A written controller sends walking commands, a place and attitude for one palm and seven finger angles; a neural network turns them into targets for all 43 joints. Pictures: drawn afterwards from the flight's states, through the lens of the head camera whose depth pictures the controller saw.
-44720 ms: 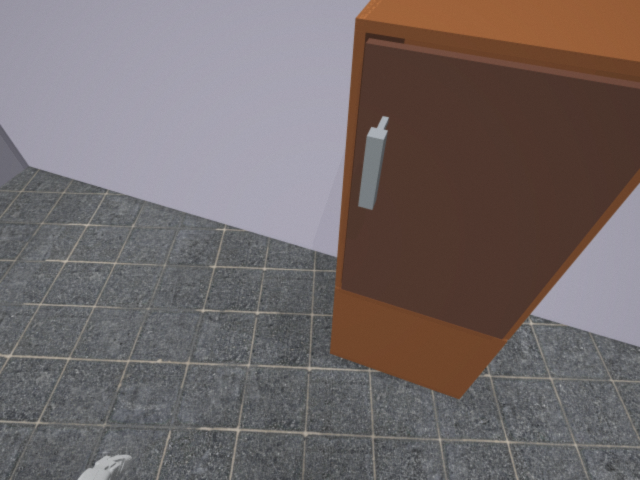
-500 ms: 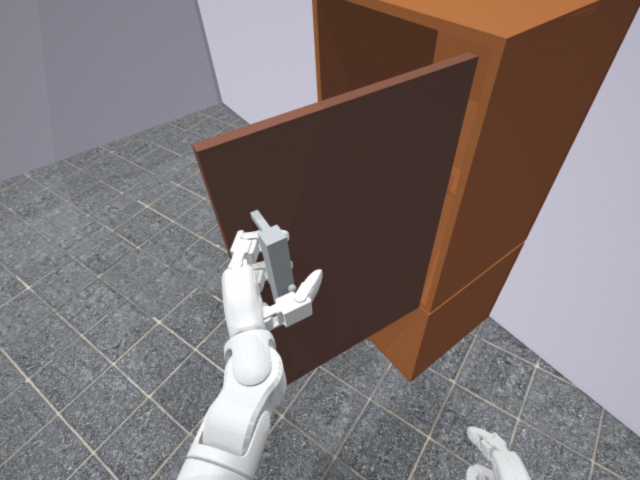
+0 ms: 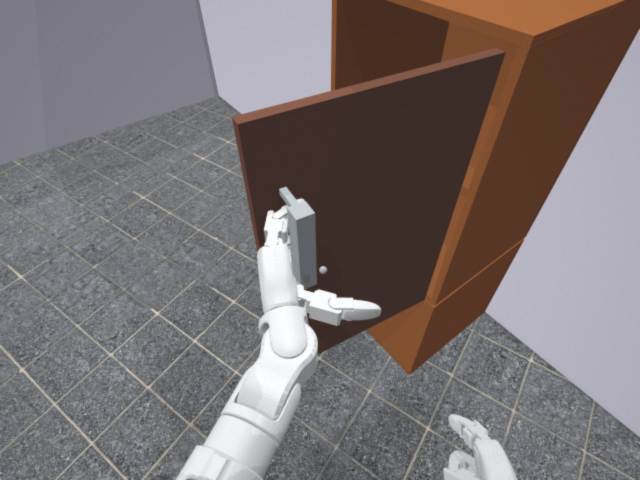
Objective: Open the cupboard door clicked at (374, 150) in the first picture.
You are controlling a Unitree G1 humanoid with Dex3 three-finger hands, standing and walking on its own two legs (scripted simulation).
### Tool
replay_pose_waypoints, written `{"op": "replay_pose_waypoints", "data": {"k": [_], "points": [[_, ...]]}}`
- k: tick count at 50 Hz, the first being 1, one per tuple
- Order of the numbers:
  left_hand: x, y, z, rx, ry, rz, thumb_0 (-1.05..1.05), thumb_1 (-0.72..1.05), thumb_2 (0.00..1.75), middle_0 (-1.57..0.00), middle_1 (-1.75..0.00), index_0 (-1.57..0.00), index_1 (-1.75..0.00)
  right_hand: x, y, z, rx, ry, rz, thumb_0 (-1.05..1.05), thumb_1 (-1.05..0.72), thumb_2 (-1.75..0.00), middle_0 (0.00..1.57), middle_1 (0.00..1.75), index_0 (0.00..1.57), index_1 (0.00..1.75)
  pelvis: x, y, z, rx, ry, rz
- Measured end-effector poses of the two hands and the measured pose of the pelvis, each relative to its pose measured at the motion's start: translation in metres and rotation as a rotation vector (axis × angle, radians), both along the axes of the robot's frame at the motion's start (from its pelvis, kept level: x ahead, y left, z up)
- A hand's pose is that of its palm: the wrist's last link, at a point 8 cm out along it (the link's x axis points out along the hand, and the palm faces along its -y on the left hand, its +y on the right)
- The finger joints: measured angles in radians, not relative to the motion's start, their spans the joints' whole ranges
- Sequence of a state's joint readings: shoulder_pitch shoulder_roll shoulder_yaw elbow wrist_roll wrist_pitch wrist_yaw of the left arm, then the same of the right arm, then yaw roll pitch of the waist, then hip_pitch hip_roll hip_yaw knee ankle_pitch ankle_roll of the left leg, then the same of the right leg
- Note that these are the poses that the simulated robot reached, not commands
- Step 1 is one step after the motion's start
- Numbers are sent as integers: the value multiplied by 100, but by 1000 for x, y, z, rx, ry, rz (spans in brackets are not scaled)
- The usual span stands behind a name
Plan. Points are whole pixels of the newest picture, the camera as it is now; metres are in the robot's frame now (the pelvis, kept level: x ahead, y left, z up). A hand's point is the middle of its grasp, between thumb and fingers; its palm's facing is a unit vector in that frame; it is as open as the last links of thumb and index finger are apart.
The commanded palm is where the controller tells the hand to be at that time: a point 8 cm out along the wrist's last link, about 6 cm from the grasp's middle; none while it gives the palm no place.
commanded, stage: slide the hand sideways off the handle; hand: left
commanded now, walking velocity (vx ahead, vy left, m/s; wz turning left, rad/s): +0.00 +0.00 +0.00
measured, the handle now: (296, 238) +0.40 +0.06 +0.10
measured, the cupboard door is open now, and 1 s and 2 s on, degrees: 82 83 83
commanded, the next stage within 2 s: draw the hand back to the body in 1.30 s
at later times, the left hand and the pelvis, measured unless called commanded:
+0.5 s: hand (311, 288) +0.32 +0.03 +0.10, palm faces -0.18 -0.98 +0.01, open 16.3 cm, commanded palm +0.29 +0.09 +0.10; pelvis +0.00 +0.00 +0.00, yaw +0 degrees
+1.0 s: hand (262, 318) +0.28 +0.09 +0.09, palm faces -0.10 -0.99 -0.05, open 16.2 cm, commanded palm +0.25 +0.15 +0.10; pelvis +0.04 -0.02 +0.00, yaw +0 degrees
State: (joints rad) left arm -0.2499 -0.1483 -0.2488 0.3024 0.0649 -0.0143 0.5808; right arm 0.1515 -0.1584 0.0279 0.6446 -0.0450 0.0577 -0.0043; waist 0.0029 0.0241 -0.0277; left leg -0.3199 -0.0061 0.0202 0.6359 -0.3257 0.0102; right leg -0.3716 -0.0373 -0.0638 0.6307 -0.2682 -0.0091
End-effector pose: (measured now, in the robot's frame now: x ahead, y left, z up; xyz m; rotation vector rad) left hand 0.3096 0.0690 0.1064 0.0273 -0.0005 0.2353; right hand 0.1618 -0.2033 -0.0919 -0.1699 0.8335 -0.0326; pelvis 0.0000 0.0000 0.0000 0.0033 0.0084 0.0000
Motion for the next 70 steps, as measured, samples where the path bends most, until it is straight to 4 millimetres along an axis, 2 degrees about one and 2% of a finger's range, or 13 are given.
{"op": "replay_pose_waypoints", "data": {"k": [3,7,13,17,22,30,34,41,48,57,70], "points": [[2,1,0,-6,3,-2,-1,-49,30,-27,-60,-25,-62,-3,5,-2,4,17,2,1,-90,-90,20,30,20,30,0,3,0,0,2,-1],[4,5,0,4,1,-6,-1,-50,30,-32,-56,-28,-60,-7,7,-5,2,41,7,1,-90,-90,20,30,20,30,-1,5,-1,0,6,-1],[2,26,-3,132,-50,-348,-1,-49,30,-25,-44,-14,-46,-18,0,-6,-18,34,-13,1,-90,-90,20,30,20,30,-1,5,-2,1,1,9],[3,30,-2,58,-15,-464,-1,-50,30,-20,-37,-10,-38,-19,-6,-7,-18,0,-29,1,-90,-90,20,30,20,30,-1,8,-3,-3,-12,15],[0,26,-3,-34,-4,-428,-1,-50,30,-14,-34,-14,-35,-13,-7,-1,0,-51,-23,2,-90,-90,20,30,20,30,1,7,-2,5,-6,2],[-12,23,-8,-1,-16,-415,-1,-50,30,-14,-33,-13,-32,6,-10,11,23,-109,-4,2,-90,-90,20,30,20,30,10,-4,-2,10,0,-18],[-16,34,-14,16,22,-409,-1,-50,30,-15,-32,-14,-31,17,-16,15,14,-116,-2,2,-90,-90,20,30,20,30,16,-11,0,8,-2,-20],[-23,51,-12,-3,29,-395,-1,-50,30,-19,-33,-19,-33,37,-27,20,-3,-148,4,2,-90,-90,20,30,20,30,27,-19,2,4,7,-13],[-41,69,-12,7,25,-344,-1,-50,30,-19,-32,-19,-32,50,-35,23,-6,-181,12,2,-90,-90,20,30,20,30,36,-23,1,5,17,-6],[-56,95,-13,36,29,-333,-1,-50,30,-16,-31,-16,-31,53,-38,20,-25,-209,20,2,-90,-90,20,30,20,30,38,-24,-2,-1,24,8],[-75,113,-15,12,22,-348,-1,-50,30,-15,-31,-15,-30,40,-28,21,-33,-249,17,2,-90,-90,20,30,20,30,31,-11,-5,-8,23,12]]}}
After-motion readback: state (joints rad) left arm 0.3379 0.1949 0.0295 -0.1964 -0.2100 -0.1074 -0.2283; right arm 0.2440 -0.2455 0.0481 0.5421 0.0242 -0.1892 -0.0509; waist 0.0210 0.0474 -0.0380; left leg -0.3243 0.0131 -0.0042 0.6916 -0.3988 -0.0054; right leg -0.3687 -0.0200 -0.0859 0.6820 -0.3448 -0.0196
